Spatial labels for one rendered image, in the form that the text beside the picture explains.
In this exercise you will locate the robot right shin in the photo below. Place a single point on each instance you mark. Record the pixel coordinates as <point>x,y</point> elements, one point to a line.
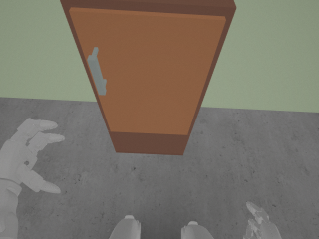
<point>192,223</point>

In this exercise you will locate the robot shin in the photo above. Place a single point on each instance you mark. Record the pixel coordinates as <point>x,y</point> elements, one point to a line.
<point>192,223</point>
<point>129,217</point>

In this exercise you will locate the robot left hand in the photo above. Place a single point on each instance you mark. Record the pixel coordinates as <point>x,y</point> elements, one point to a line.
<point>14,153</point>

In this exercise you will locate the robot right hand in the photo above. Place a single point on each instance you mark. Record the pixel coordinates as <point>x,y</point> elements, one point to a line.
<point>263,228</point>

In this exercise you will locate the handle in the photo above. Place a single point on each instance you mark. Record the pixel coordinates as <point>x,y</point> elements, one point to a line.
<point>96,72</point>

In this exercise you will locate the cupboard door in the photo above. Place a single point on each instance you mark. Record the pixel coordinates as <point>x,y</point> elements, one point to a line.
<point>155,63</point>

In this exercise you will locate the left robot forearm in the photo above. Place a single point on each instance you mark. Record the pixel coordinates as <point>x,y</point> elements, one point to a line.
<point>9,192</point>

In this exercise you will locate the robot left shin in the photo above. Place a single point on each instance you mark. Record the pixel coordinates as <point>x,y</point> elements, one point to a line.
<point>129,217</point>

